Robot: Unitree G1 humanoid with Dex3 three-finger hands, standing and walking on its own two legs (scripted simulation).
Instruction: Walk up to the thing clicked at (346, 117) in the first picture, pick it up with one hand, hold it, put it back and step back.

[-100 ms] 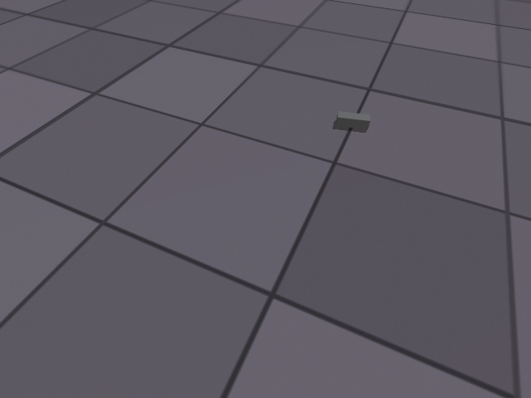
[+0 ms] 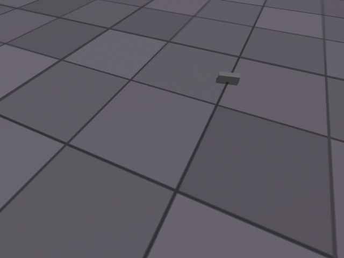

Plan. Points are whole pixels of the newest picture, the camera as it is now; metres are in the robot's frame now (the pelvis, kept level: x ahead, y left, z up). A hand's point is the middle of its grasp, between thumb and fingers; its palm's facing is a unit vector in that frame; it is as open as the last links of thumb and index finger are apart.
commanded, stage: stand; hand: left
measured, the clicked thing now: (228, 77) +1.87 -0.53 -0.75
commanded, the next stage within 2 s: walk up in 1.02 s
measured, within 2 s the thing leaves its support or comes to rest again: neither
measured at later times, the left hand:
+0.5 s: hand out of the picture +0.09 +0.25 -0.16, palm faces -0.01 -0.94 -0.34, open 7.4 cm
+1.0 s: hand out of the picture +0.09 +0.26 -0.16, palm faces -0.02 -0.94 -0.34, open 7.4 cm
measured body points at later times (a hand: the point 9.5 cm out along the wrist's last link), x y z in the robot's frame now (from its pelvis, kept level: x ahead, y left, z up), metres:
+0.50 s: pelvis +0.01 +0.00 +0.00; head +0.02 +0.00 +0.45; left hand +0.09 +0.30 -0.13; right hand +0.09 -0.29 -0.13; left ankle +0.01 +0.14 -0.75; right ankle +0.00 -0.11 -0.75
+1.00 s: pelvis +0.01 +0.01 +0.00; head +0.03 +0.01 +0.45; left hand +0.09 +0.31 -0.13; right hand +0.10 -0.29 -0.13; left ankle +0.01 +0.14 -0.75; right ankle +0.00 -0.11 -0.75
